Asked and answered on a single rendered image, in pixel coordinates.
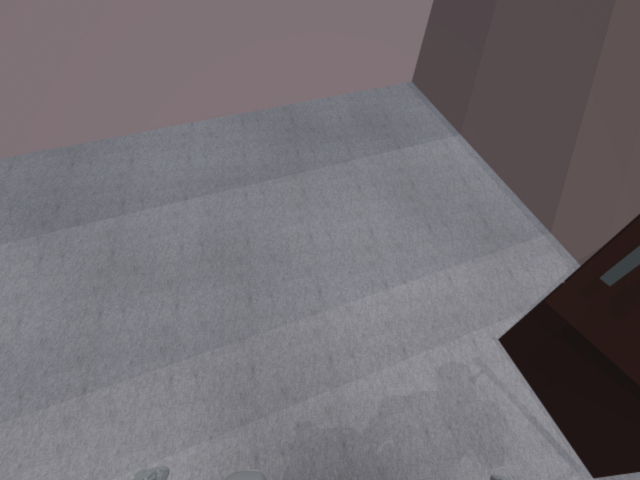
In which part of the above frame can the handle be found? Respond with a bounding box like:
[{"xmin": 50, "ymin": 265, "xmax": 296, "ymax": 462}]
[{"xmin": 600, "ymin": 246, "xmax": 640, "ymax": 286}]

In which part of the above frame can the cupboard door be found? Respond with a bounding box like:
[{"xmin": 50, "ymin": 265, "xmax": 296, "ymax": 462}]
[{"xmin": 545, "ymin": 218, "xmax": 640, "ymax": 386}]

